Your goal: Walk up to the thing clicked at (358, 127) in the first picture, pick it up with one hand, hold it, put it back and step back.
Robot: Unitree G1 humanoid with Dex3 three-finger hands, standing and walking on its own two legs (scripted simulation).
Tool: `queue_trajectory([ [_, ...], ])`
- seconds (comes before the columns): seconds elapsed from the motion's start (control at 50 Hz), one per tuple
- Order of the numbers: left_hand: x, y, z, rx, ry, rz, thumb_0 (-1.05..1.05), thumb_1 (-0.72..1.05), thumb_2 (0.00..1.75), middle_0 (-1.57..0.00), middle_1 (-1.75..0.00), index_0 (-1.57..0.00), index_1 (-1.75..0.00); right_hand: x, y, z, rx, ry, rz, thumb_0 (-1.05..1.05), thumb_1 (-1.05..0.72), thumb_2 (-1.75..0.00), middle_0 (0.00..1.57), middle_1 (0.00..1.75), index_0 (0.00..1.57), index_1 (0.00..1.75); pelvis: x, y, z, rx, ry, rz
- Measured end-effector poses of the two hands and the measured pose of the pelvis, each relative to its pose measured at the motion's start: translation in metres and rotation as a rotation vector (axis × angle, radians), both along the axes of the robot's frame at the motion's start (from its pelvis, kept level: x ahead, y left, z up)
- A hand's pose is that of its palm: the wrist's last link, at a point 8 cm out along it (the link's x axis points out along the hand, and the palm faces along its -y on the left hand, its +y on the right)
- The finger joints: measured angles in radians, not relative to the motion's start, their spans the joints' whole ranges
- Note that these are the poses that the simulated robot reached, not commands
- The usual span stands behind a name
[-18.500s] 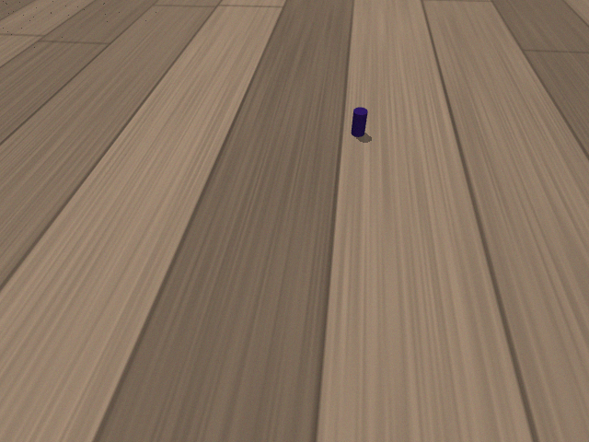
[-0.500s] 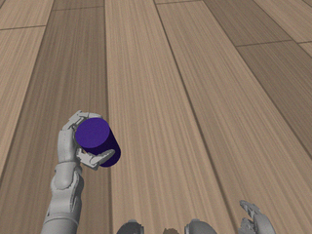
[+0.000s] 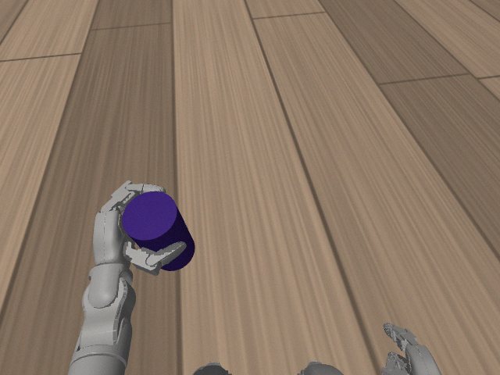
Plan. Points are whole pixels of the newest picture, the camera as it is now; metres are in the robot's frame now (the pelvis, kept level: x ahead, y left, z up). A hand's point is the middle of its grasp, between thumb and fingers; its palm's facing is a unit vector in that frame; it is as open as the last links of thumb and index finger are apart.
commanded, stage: hold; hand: left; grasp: from the side
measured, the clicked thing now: (163, 234) +0.33 +0.16 +0.02
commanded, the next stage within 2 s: none
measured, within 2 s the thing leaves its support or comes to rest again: neither
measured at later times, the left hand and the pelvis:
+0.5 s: hand (152, 225) +0.33 +0.17 +0.06, palm faces +0.13 -0.99 -0.01, open 10.8 cm; pelvis +0.00 +0.00 +0.01, yaw +0 degrees
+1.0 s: hand (152, 224) +0.33 +0.17 +0.06, palm faces +0.13 -0.99 +0.00, open 10.8 cm; pelvis +0.00 +0.00 +0.01, yaw +0 degrees
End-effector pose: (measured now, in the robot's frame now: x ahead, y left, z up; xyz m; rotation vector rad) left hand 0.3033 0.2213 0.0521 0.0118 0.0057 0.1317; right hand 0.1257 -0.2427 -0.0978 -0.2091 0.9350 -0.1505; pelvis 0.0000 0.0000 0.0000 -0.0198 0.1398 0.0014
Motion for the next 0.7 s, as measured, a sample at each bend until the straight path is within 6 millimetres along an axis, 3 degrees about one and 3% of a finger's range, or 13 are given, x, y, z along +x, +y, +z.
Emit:
queue_trajectory([
  [0.7,-0.0009,0.0019,0.0094,-0.005,-0.001,0.003,-0.06,-0.51,1.04,-0.67,-0.99,-0.72,-1.03,0.0041,0.0023,0.0084,0.003,-0.007,0.001,0.01,-0.93,-0.91,0.20,0.30,0.20,0.30,0.0037,0.0013,0.0082,0.001,-0.026,0.001],
])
